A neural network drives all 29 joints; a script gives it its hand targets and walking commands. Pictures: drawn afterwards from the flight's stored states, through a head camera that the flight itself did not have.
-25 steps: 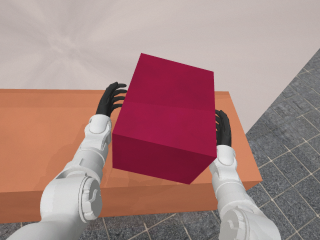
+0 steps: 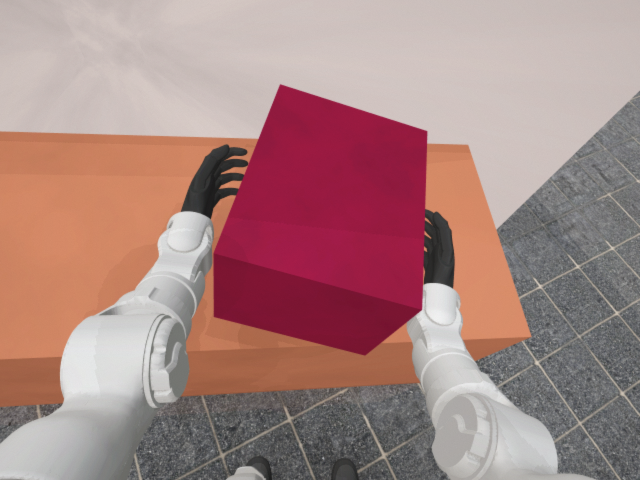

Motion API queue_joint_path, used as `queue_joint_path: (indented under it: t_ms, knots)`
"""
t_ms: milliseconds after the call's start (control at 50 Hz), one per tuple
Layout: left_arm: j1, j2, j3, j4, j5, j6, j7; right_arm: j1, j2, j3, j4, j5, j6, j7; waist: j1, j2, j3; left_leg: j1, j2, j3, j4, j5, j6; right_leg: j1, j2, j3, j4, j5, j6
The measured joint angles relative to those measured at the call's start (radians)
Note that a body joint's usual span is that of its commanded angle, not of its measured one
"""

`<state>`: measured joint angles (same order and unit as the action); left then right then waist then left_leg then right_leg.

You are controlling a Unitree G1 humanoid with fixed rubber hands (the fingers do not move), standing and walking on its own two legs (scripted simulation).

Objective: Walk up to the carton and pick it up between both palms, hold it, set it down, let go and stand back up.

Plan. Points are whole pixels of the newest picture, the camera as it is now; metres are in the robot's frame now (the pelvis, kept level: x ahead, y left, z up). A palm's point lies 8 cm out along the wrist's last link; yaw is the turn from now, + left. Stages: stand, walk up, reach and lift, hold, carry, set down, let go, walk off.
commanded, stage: set down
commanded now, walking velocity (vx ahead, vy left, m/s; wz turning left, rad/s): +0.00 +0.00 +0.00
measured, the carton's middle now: (323, 221) +0.46 -0.02 -0.04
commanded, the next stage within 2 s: none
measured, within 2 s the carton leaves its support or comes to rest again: rests again in 1.86 s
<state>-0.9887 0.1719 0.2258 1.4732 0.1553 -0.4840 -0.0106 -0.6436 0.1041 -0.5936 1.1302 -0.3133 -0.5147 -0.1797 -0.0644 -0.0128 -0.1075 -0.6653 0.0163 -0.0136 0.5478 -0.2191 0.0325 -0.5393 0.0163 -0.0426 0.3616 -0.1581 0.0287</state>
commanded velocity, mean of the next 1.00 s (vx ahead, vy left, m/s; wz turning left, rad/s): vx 0.00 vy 0.00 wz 0.00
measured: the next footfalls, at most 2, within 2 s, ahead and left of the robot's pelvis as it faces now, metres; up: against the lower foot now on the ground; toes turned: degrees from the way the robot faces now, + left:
none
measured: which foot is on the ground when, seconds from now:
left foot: down 0.00-1.00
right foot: down 0.00-1.00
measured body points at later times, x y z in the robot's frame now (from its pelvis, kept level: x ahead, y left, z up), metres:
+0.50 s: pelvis -0.02 +0.01 -0.03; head +0.14 +0.04 +0.39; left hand +0.47 +0.14 -0.02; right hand +0.37 -0.17 -0.06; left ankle +0.01 +0.09 -0.73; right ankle -0.01 -0.15 -0.73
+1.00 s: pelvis -0.04 +0.01 -0.05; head +0.14 +0.08 +0.36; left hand +0.48 +0.15 -0.04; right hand +0.38 -0.16 -0.07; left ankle +0.01 +0.09 -0.73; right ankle -0.01 -0.14 -0.73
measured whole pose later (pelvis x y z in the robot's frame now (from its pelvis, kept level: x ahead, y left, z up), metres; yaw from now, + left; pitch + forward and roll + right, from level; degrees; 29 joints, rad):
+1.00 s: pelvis -0.04 +0.01 -0.05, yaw -2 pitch +32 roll -7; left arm -1.27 0.29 0.20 1.68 0.18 -0.52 -0.03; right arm -0.88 0.11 -0.79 1.28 -0.38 -0.59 -0.20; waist -0.13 -0.03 -0.17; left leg -1.13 0.04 -0.04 0.86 -0.28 0.03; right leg -1.00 0.03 -0.09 0.68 -0.23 0.03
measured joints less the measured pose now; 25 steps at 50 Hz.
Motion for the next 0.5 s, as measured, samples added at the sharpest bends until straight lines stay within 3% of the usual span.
queue_joint_path:
  t_ms: [500]
  knots:
    - [-0.167, 0.052, -0.055, 0.2, -0.047, -0.089, 0.003, -0.102, -0.014, -0.066, 0.101, -0.04, -0.061, -0.024, -0.016, 0.036, -0.071, -0.316, 0.012, -0.006, 0.177, -0.034, 0.009, -0.318, 0.005, -0.015, 0.187, -0.04, 0.008]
